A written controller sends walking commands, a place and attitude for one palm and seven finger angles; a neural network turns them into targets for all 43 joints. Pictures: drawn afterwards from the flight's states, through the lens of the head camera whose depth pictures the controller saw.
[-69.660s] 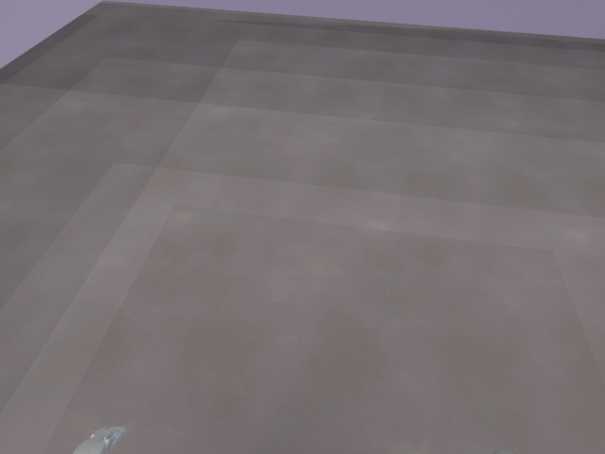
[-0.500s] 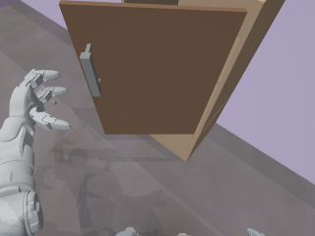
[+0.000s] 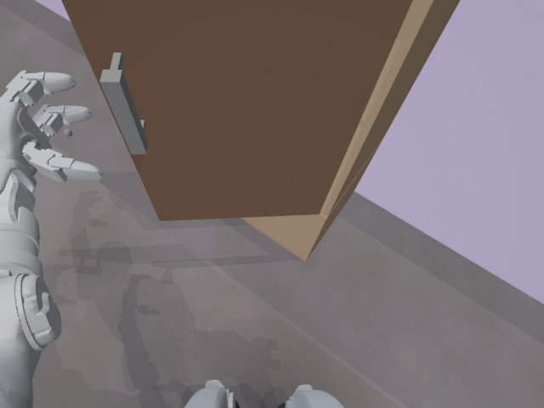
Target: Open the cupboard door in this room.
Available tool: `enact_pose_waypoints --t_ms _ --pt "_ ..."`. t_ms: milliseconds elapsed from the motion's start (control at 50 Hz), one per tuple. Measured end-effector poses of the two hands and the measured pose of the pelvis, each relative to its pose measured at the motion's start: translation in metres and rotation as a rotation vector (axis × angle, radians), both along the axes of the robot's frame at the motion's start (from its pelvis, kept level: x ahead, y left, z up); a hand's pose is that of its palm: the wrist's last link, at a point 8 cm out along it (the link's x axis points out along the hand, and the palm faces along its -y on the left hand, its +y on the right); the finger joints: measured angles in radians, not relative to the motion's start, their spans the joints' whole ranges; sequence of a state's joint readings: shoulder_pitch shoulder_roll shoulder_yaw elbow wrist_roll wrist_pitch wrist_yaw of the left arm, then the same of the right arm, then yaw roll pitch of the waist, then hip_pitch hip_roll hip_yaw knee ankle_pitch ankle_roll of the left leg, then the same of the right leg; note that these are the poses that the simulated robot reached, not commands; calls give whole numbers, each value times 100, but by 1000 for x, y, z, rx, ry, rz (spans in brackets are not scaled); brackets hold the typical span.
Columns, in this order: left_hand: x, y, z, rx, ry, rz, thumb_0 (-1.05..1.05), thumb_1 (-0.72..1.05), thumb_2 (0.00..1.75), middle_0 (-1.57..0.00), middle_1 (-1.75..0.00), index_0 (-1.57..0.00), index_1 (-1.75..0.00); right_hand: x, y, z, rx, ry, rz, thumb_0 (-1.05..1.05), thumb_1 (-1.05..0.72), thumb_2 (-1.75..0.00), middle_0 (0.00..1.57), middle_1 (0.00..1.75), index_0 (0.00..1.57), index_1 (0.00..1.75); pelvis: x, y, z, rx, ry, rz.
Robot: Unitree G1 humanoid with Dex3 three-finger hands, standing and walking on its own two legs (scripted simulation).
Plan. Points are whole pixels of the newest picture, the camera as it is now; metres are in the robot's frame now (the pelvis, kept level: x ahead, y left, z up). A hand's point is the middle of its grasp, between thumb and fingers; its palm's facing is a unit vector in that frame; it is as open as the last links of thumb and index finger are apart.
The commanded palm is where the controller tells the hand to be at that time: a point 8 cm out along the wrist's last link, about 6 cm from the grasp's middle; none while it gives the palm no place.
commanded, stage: move the hooked fingers beside the handle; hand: left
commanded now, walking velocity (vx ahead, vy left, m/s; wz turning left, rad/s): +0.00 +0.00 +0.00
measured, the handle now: (129, 106) +0.54 +0.20 +0.09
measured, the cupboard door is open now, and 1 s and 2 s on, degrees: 40 40 40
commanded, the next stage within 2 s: slide the fingers in behind the handle in 0.88 s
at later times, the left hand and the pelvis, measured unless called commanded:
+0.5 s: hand (70, 124) +0.50 +0.27 +0.09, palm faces +0.06 -1.00 -0.01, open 14.0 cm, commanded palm +0.48 +0.30 +0.09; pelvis +0.01 +0.00 +0.00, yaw -2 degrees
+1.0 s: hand (73, 132) +0.48 +0.26 +0.09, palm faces +0.03 -1.00 +0.00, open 14.0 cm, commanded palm +0.46 +0.29 +0.09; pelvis +0.01 +0.01 +0.00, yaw +0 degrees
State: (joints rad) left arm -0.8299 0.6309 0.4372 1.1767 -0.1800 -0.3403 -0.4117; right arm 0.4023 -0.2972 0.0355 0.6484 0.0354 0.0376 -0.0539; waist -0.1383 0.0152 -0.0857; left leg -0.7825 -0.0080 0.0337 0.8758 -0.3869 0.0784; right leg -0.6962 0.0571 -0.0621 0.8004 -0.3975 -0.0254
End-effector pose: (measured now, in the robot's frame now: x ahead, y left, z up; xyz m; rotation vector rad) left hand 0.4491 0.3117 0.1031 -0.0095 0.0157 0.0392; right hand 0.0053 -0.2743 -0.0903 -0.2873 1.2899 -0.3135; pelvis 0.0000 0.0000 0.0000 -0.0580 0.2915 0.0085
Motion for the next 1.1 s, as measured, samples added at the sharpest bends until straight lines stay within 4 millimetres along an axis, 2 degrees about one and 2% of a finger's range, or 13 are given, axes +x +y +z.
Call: enact_pose_waypoints --t_ms 120,240,340,400,560,700,840,980,1100 --pt "13 -3 -7 13 27 -1 -1 -50 30 -30 -120 -30 -120 -10 1 -1 -3 35 -9 1 -90 -90 21 30 20 30 -1 1 -3 -4 22 -1" --pt "26 -8 -6 8 -13 4 -1 -50 30 -30 -119 -30 -120 -18 4 -2 1 69 -23 1 -90 -90 21 30 20 30 1 2 -5 -7 42 -7" --pt "30 -8 -14 2 40 0 -1 -50 30 -30 -119 -30 -120 -20 7 -1 7 73 -43 1 -90 -90 21 30 20 30 5 3 -5 -7 49 -18" --pt "29 -2 -18 12 47 12 -1 -50 30 -30 -119 -30 -120 -19 9 0 8 69 -49 1 -90 -90 21 30 20 30 7 3 -5 -8 50 -24" --pt "23 10 -10 3 0 15 -1 -50 30 -30 -119 -30 -120 -8 10 1 10 71 -36 1 -90 -90 21 30 20 30 12 4 -4 -14 42 -14" --pt "20 7 -19 8 34 -17 -1 -50 30 -30 -119 -30 -120 8 9 0 0 48 -5 1 -90 -90 21 30 20 30 11 7 -4 -17 46 -6" --pt "17 4 -13 -5 -13 3 -1 -50 30 -30 -119 -30 -120 19 12 0 6 10 4 1 -90 -90 21 30 20 30 11 9 -4 -17 35 -5" --pt "10 0 -8 12 3 -4 -1 -50 30 -30 -119 -30 -120 18 17 -3 30 -2 9 1 -90 -90 21 30 20 30 7 9 -3 -15 20 -2" --pt "8 -9 -13 0 14 -3 -1 -51 30 -30 -120 -30 -120 10 18 -6 36 7 17 1 -90 -90 21 30 20 30 1 7 -4 -12 14 5"
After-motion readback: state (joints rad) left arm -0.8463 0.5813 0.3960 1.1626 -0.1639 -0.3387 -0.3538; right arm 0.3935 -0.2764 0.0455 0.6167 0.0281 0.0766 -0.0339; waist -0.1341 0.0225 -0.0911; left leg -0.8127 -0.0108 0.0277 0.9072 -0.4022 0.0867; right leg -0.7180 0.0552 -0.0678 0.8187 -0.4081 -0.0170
